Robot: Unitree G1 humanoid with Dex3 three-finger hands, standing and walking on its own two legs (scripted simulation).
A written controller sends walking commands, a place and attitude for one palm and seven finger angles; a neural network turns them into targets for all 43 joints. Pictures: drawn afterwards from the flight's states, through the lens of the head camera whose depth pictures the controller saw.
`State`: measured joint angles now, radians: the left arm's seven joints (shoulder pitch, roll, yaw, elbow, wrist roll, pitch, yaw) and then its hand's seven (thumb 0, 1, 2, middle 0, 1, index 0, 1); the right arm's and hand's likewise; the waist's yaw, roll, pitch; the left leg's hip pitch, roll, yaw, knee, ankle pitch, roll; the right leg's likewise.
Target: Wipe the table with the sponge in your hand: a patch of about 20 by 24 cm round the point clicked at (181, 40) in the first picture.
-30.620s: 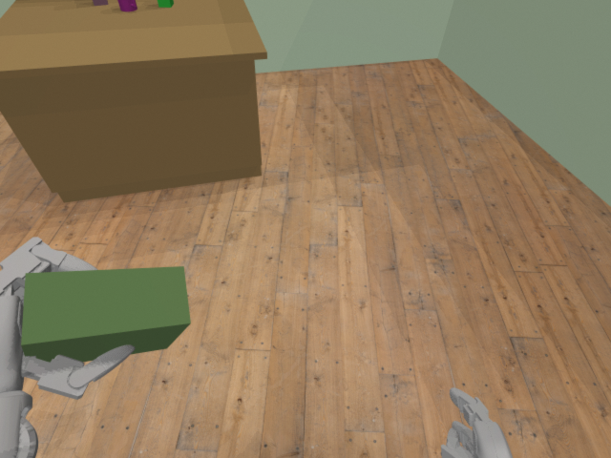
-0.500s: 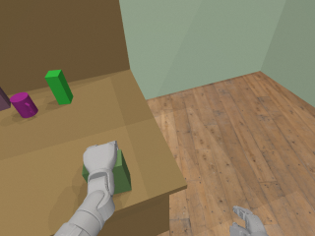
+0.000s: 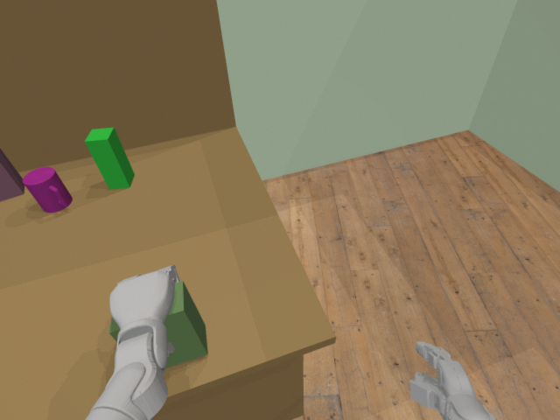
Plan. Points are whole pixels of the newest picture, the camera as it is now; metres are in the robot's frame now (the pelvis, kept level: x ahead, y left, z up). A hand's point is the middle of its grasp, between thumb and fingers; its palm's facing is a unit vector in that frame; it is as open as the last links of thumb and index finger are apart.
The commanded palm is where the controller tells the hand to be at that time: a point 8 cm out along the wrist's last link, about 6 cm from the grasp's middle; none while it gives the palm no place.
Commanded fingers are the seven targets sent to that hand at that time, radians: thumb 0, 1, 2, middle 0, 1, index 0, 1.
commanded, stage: wipe forward along the middle lane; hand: left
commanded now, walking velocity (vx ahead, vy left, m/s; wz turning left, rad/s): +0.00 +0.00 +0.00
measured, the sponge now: (167, 335) +0.26 +0.23 -0.05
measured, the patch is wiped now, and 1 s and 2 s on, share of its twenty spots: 1.00 1.00 1.00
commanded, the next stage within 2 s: slide back across to the first lane in 1.62 s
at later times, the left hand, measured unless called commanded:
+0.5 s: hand (149, 301) +0.29 +0.26 +0.00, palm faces -0.08 -0.06 -0.99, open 10.1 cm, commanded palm +0.27 +0.27 +0.02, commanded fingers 0.00 0.10 1.30 -1.20 -1.60 -1.20 -1.60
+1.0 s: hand (143, 276) +0.34 +0.29 -0.01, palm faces -0.12 -0.01 -0.99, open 10.1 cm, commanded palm +0.33 +0.29 +0.03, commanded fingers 0.00 0.10 1.30 -1.20 -1.60 -1.20 -1.60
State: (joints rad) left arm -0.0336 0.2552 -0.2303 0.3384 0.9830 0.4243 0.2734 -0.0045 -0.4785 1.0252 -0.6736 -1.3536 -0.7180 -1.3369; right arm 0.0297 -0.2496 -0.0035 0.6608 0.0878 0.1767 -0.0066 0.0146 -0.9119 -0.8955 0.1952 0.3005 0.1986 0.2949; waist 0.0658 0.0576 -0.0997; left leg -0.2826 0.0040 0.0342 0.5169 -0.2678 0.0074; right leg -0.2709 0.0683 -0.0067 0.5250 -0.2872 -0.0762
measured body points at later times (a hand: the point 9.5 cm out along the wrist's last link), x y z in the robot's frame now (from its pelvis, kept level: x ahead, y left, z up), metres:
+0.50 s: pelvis -0.02 +0.00 -0.01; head -0.02 -0.02 +0.44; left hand +0.29 +0.26 +0.05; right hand +0.16 -0.23 -0.12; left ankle +0.00 +0.12 -0.73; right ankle -0.01 -0.07 -0.73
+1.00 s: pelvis -0.04 +0.00 -0.02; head +0.00 -0.01 +0.43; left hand +0.34 +0.29 +0.05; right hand +0.08 -0.25 -0.15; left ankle +0.00 +0.12 -0.73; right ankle -0.01 -0.07 -0.73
